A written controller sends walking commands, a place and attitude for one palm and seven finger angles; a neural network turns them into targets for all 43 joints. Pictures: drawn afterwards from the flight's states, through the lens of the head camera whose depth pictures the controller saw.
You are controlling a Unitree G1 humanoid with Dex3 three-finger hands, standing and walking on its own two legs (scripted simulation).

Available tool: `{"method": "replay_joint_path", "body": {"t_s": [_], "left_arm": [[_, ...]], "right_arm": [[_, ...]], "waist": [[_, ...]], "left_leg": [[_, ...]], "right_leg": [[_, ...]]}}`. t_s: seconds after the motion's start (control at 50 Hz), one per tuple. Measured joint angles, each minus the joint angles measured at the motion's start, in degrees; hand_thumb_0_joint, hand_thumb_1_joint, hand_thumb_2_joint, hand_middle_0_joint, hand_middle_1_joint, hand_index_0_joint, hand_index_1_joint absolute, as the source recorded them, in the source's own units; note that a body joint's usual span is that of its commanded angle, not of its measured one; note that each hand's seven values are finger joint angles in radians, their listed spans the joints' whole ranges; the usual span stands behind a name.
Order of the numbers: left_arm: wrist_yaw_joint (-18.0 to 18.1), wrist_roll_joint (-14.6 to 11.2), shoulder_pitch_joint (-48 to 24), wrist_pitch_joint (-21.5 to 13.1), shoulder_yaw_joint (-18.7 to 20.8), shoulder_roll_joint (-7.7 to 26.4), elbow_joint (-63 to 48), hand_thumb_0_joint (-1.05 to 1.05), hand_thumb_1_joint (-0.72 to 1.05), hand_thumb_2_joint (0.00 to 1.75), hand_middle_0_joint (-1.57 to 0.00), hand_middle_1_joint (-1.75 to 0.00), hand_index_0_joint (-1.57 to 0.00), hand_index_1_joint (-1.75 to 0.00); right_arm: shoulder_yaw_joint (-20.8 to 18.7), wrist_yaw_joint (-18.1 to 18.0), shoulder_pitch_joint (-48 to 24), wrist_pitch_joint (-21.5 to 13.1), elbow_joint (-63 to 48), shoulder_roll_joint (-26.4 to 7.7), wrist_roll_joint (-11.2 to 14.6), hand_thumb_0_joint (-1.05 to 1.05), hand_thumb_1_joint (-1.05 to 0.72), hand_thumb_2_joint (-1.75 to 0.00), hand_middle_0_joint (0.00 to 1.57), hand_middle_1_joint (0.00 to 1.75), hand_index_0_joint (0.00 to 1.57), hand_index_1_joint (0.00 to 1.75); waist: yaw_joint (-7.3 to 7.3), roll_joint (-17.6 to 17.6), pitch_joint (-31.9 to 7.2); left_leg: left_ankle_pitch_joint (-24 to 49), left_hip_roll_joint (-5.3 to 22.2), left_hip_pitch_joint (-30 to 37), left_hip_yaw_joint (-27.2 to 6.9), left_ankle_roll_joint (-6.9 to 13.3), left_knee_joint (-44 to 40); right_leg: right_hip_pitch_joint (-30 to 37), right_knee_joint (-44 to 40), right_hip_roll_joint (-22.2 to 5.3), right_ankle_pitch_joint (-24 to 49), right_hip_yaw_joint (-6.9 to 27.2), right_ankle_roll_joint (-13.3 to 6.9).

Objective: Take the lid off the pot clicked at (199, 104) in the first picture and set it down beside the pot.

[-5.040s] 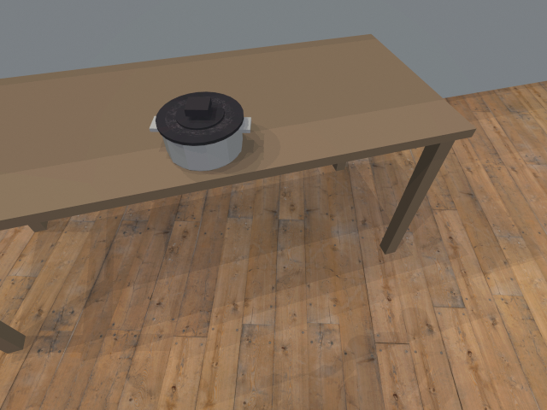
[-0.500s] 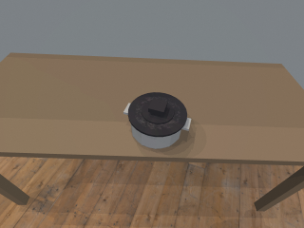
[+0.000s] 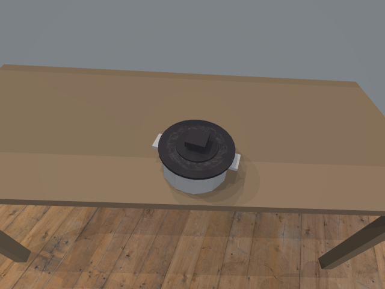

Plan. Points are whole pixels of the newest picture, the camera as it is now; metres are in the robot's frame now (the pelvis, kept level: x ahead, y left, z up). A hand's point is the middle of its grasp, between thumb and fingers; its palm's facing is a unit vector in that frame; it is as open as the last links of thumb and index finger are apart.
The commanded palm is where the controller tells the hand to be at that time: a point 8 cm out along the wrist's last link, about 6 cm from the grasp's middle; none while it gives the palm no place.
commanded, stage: look again from close up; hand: left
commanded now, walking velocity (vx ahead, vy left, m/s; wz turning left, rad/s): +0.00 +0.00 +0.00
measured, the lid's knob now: (197, 139) +0.47 +0.02 +0.03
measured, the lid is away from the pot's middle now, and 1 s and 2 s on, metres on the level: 0.00 0.00 0.00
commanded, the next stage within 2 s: shuffle to correct the standing spot in 0.38 s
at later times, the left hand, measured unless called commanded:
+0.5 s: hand out of the picture -0.03 +0.15 -0.18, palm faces +0.03 -0.99 -0.11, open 7.4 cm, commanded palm none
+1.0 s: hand out of the picture -0.02 +0.13 -0.19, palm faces +0.00 -0.99 -0.15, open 7.4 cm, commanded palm none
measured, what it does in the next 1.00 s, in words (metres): stands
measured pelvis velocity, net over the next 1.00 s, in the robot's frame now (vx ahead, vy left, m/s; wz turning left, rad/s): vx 0.01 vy -0.02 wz -0.01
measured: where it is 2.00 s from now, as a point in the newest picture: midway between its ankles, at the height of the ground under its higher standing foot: outside the picture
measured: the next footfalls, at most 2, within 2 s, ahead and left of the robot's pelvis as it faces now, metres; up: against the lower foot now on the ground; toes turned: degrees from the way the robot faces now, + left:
left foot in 1.52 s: +0.04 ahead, +0.00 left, +0.00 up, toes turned +5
right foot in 1.94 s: +0.04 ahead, -0.29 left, +0.00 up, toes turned +2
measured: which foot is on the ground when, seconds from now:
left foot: down 0.00-1.00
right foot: down 0.00-1.00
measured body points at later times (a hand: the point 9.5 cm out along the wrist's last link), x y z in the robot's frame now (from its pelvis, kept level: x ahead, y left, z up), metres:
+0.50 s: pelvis +0.01 +0.01 +0.00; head +0.02 +0.03 +0.45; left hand -0.03 +0.20 -0.17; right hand -0.01 -0.20 -0.15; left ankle +0.01 +0.05 -0.74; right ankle -0.05 -0.12 -0.74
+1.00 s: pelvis +0.01 -0.02 -0.01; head +0.03 -0.01 +0.44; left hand -0.02 +0.19 -0.17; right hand -0.02 -0.24 -0.16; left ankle +0.01 +0.05 -0.74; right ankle -0.04 -0.13 -0.74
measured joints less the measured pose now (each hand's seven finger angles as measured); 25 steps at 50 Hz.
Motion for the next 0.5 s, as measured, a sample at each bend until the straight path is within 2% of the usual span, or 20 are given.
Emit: {"method": "replay_joint_path", "body": {"t_s": [0.5], "left_arm": [[0.1,0.0,1.0,0.1,-0.2,0.1,0.5,0.0,0.91,0.9,-0.19,-0.3,-0.19,-0.3]], "right_arm": [[0.3,-0.1,0.1,-0.3,0.4,0.3,0.0,0.01,-0.92,-0.89,0.2,0.3,0.2,0.3]], "waist": [[0.34,-0.8,0.2]], "left_leg": [[-0.4,-1.0,0.9,-0.4,0.8,-0.6]], "right_leg": [[1.3,-1.0,-0.9,-0.4,-0.4,0.8]]}}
